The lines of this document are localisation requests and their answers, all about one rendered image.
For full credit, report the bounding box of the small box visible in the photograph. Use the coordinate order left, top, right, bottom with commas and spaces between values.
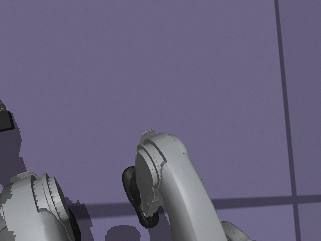
0, 111, 15, 132

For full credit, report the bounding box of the right robot foot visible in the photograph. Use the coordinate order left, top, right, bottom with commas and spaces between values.
122, 166, 159, 228

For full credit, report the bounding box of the left robot foot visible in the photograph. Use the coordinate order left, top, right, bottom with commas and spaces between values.
68, 209, 81, 241

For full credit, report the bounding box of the right robot hand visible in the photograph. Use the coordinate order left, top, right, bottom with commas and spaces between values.
220, 220, 252, 241

